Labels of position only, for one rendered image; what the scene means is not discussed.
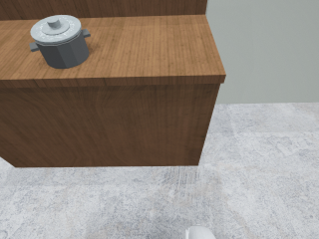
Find robot right thigh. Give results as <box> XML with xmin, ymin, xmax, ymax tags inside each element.
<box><xmin>184</xmin><ymin>225</ymin><xmax>216</xmax><ymax>239</ymax></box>

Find pot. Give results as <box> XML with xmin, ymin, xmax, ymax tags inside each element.
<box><xmin>29</xmin><ymin>28</ymin><xmax>91</xmax><ymax>69</ymax></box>

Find lid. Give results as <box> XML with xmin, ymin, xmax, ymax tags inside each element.
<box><xmin>30</xmin><ymin>15</ymin><xmax>82</xmax><ymax>45</ymax></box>

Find table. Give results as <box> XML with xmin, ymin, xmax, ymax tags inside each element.
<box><xmin>0</xmin><ymin>0</ymin><xmax>226</xmax><ymax>168</ymax></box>

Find knob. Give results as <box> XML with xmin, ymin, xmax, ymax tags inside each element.
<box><xmin>46</xmin><ymin>16</ymin><xmax>61</xmax><ymax>28</ymax></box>

